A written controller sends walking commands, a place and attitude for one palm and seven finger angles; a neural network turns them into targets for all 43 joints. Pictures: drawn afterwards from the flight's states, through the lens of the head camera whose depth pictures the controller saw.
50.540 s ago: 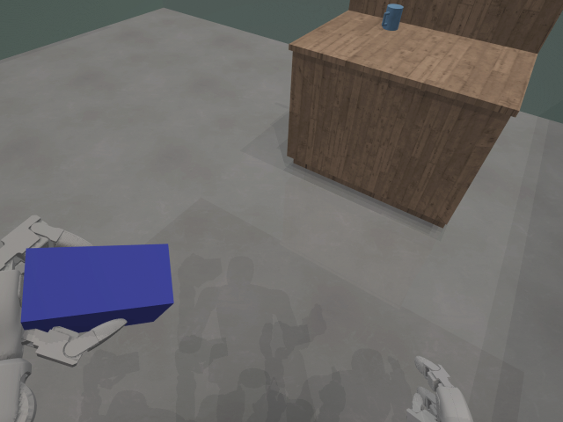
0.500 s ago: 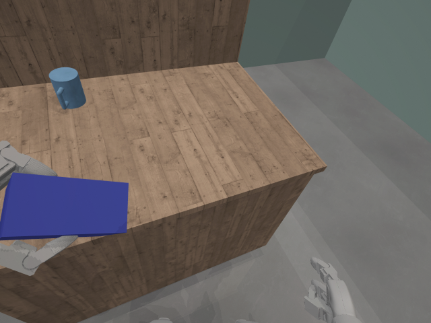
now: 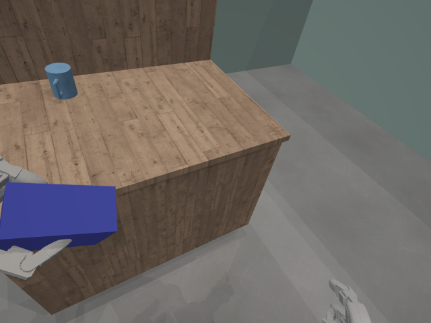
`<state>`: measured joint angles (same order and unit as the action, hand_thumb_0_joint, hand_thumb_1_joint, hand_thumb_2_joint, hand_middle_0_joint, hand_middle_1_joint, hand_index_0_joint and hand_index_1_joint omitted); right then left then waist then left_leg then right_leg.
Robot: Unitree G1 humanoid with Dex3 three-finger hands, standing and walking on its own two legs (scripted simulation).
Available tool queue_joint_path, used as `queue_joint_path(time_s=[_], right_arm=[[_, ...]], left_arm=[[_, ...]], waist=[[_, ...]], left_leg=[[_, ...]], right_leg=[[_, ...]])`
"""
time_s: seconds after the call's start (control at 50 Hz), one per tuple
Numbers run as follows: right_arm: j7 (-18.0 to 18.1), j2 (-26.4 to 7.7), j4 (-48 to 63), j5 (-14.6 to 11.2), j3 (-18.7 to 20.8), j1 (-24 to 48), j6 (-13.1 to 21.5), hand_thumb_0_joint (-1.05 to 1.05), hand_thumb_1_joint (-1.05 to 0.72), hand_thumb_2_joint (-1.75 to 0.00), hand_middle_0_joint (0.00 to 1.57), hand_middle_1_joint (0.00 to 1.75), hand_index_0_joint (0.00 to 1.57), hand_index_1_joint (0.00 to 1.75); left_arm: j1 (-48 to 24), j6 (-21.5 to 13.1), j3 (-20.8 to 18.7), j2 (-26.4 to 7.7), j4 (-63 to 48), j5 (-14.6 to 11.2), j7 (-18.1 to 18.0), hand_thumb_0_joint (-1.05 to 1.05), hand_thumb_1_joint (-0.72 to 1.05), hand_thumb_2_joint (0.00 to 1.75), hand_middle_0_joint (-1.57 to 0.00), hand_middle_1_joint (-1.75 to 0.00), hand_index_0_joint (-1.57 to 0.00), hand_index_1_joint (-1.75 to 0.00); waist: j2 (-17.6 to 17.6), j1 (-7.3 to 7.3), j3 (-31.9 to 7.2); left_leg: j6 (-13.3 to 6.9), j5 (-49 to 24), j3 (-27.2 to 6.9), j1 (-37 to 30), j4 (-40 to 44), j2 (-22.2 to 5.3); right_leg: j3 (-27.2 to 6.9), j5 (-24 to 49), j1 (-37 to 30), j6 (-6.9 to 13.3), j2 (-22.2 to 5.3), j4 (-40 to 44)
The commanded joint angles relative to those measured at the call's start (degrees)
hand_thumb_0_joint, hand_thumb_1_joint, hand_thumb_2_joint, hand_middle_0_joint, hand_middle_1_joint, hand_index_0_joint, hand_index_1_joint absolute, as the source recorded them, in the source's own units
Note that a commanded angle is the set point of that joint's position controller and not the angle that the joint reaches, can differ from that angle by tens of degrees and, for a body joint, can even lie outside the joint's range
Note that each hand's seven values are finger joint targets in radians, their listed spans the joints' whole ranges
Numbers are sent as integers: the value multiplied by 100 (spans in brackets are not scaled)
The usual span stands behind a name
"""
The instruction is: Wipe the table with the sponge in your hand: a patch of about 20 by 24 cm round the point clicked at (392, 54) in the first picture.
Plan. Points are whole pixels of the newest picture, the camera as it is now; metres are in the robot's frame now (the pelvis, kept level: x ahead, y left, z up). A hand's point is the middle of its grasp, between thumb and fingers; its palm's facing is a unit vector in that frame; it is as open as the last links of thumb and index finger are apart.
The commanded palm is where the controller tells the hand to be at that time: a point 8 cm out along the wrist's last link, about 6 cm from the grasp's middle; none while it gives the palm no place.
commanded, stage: stop stepping back and stand still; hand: left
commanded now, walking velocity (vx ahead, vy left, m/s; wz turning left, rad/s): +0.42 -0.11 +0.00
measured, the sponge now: (75, 218) +0.23 +0.23 +0.13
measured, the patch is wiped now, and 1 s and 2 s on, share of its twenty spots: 1.00 1.00 1.00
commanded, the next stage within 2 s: stand and wait in 0.96 s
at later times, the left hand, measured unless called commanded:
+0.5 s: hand (44, 299) +0.11 +0.20 +0.18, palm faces +0.36 -0.88 -0.32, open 10.3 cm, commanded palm +0.07 +0.24 +0.20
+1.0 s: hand out of the picture +0.09 +0.18 +0.18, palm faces +0.41 -0.84 -0.37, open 10.3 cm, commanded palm +0.04 +0.22 +0.20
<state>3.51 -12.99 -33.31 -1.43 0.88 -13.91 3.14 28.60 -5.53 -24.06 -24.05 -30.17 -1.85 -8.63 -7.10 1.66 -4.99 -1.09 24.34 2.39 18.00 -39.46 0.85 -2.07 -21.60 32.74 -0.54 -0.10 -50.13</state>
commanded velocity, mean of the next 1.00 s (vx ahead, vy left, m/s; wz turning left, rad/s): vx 0.15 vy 0.05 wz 0.00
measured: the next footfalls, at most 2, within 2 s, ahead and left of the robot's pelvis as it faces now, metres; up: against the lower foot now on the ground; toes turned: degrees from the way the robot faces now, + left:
right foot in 0.22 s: +0.06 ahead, -0.11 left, +0.00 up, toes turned -3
right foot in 0.70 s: -0.02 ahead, -0.16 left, +0.00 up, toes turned -1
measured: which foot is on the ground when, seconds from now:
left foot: down 0.00-0.70, up 0.72-0.94, down 0.96-1.00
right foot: up 0.00-0.20, down 0.22-0.46, up 0.48-0.68, down 0.70-1.00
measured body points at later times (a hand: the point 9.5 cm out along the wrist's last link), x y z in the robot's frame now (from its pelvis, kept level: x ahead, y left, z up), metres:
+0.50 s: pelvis -0.09 -0.04 +0.00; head -0.13 -0.01 +0.45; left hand +0.09 +0.24 +0.19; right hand +0.06 -0.29 -0.05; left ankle -0.09 +0.07 -0.72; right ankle +0.00 -0.12 -0.70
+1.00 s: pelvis -0.11 -0.06 +0.01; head -0.12 -0.05 +0.46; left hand +0.06 +0.22 +0.20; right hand +0.06 -0.31 -0.05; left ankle -0.10 +0.07 -0.72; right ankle -0.06 -0.16 -0.71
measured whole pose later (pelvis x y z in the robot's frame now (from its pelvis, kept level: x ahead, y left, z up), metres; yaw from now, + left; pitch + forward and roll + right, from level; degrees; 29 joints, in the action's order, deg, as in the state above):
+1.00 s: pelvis -0.11 -0.06 +0.01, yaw +2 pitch +1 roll +0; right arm 4.3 -14.0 -34.6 -0.6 0.2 -14.3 6.5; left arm 28.4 -8.3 -18.5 -22.6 -30.0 -2.6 -8.6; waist -1.8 1.0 -3.8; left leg -0.6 18.9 1.0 18.4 -35.6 -2.4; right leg 4.4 -16.9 21.8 0.9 -0.8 -36.7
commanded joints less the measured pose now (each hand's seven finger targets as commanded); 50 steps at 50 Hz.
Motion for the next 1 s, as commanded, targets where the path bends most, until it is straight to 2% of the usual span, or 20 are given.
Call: queue_joint_path(time_s=[0.0, 0.14, 0.18, 0.2, 0.22, 0.26, 0.3, 0.4, 0.42, 0.44, 0.5, 0.6, 0.64, 0.66, 0.68, 0.7, 0.76, 0.88, 0.94, 0.98], right_arm=[[-169, -685, 596, -4, 144, 450, 638, 0, -90, -90, 20, 30, 20, 30], [-59, -815, 507, 57, 16, 628, 627, 0, -90, -90, 20, 30, 20, 30], [-67, -800, 529, 64, 11, 708, 537, 0, -90, -90, 20, 30, 20, 30], [-82, -754, 525, 52, 50, 704, 472, 0, -90, -90, 20, 30, 20, 30], [-93, -711, 634, 27, 99, 808, 409, 0, -90, -90, 20, 30, 20, 30], [-159, -754, 440, -41, 169, 730, 407, 0, -90, -90, 20, 30, 20, 30], [-213, -578, 539, -25, 38, 745, 330, 0, -90, -90, 20, 30, 20, 30], [10, -570, 694, 58, -129, 634, 459, 0, -90, -90, 20, 30, 20, 30], [60, -705, 748, 93, -93, 585, 524, 0, -90, -90, 20, 30, 20, 30], [72, -874, 828, 85, -22, 572, 573, 0, -90, -90, 20, 30, 20, 30], [-62, -617, 652, -19, 38, 452, 704, 0, -90, -90, 20, 30, 20, 30], [-8, -784, 561, 7, -6, 557, 756, 0, -90, -90, 20, 30, 20, 30], [20, -836, 629, 39, 3, 648, 714, 0, -90, -90, 20, 30, 20, 30], [1, -804, 605, 39, 51, 687, 667, 0, -90, -90, 20, 30, 20, 30], [-23, -748, 694, -2, 129, 759, 625, 0, -90, -90, 20, 30, 20, 30], [-25, -752, 695, 3, 128, 866, 668, 0, -90, -90, 20, 30, 20, 30], [-131, -690, 564, 0, 180, 666, 577, 0, -90, -90, 20, 30, 20, 30], [98, -525, 692, 118, 45, 639, 609, 0, -90, -90, 20, 30, 20, 30], [170, -774, 802, 85, 103, 633, 664, 0, -90, -90, 20, 30, 20, 30], [166, -667, 745, 21, 65, 620, 684, 0, -90, -90, 20, 30, 20, 30]], left_arm=[[-892, -393, 253, -445, -1712, 57, -55, 0, 10, 130, -120, -160, -120, -160], [-1228, -368, 1, -731, -530, 77, 17, 0, 10, 130, -120, -160, -120, -160], [-1219, -368, -45, -693, -289, 68, 72, 0, 10, 130, -120, -160, -120, -160], [-1234, -358, -63, -739, -257, 62, 106, 0, 10, 130, -120, -160, -120, -160], [-1392, -378, -127, -886, -413, 34, 138, 0, 10, 130, -120, -160, -120, -160], [-1405, -466, 27, -721, -496, -23, 237, 0, 10, 130, -120, -160, -120, -160], [-1141, -504, 8, -783, -875, -121, 277, 0, 10, 130, -120, -160, -120, -160], [-947, -419, -12, -815, -1297, -124, 30, 0, 10, 130, -120, -160, -120, -160], [-1081, -422, -77, -829, -1334, -119, -26, 0, 10, 130, -120, -160, -120, -160], [-1182, -414, -33, -764, -1416, -109, -72, 0, 10, 130, -120, -160, -120, -160], [-1285, -332, -167, -879, -971, 73, -79, 0, 10, 130, -120, -160, -120, -160], [-965, -271, 150, -444, -179, -62, 19, 0, 10, 130, -120, -160, -120, -160], [-997, -263, 241, -401, -153, 11, 72, 0, 10, 130, -120, -160, -120, -160], [-1014, -298, 239, -469, -229, 24, 108, 0, 10, 130, -120, -160, -120, -160], [-1128, -326, 154, -696, -447, 1, 145, 0, 10, 130, -120, -160, -120, -160], [-1538, -449, 100, -737, -812, -100, 178, 0, 10, 130, -120, -160, -120, -160], [-1245, -635, -119, -921, -1348, -109, 193, 0, 10, 130, -120, -160, -120, -160], [-545, -582, -77, -726, -1230, -96, -100, 0, 10, 130, -120, -160, -120, -160], [-479, -517, 31, -459, -830, -133, -212, 0, 10, 130, -120, -160, -120, -160], [-630, -446, -57, -584, -728, -93, -216, 0, 10, 130, -120, -160, -120, -160]], waist=[[1604, 97, 108], [1720, -67, 305], [939, -162, 123], [2, -144, -72], [-942, -105, -215], [-694, -8, -143], [407, 117, 20], [879, 44, -254], [1564, 34, -363], [2865, 43, -246], [1915, 54, -16], [1331, -156, 528], [872, -259, 320], [-78, -269, 159], [-1386, -193, -104], [-867, -110, 111], [533, 21, 81], [719, -21, -224], [2145, -100, -187], [1589, -95, -235]], left_leg=[[-792, -2281, -2002, -495, 1949, -1715], [-506, 1002, -1199, 906, 1677, -1235], [-378, 1210, -688, 1483, 341, -766], [-264, 1092, -232, 1651, -998, -341], [-135, 972, 22, 1825, -2484, -5], [-102, 108, -536, 1298, -3507, -198], [-168, -101, -523, 707, -2965, -540], [-316, 555, 71, -464, 762, -256], [-512, 1251, -646, -188, 1643, -550], [-856, 2176, -2278, -185, 2583, -1414], [-1082, 508, -2091, -21, 2384, -1641], [-670, 957, -1280, 1192, 2097, -1393], [-433, 1038, -625, 1498, 621, -728], [-281, 796, -59, 1813, -1078, -243], [-143, 630, -87, 2218, -2744, 28], [-45, -34, -509, 2328, -3454, -162], [-87, -550, -783, 1610, -2962, -613], [-214, -290, 100, -749, 913, -267], [-734, 520, -1850, -557, 2105, -1396], [-591, -212, -1544, -268, 2002, -1298]], right_leg=[[-66, -49, 858, 0, -199, -1228], [668, 279, -1629, 59, 125, 1607], [603, 859, -2499, 157, 54, 2331], [47, 835, -2543, 429, -407, 2600], [-1450, -126, -2126, 817, -1354, 3336], [-2273, -1334, -729, 1005, -1743, 4138], [-1732, -1648, 292, 1055, -1780, 3962], [-256, -1967, 179, 569, -859, 2741], [-19, -1684, -264, 391, -439, 1793], [576, -975, -27, 123, 212, 16], [107, -294, 739, 17, -49, -2036], [445, -145, -1429, 34, -132, 1038], [782, 510, -2463, 93, 80, 2342], [-63, 542, -2665, 417, -527, 2915], [-2300, -193, -2441, 871, -1812, 3824], [-2643, -235, -1953, 1024, -2126, 4148], [-1975, -652, -1022, 1126, -2037, 3921], [-463, -1128, -693, 604, -1142, 2986], [357, -87, -797, 71, -90, 1287], [476, -54, -1208, -59, -26, 1386]])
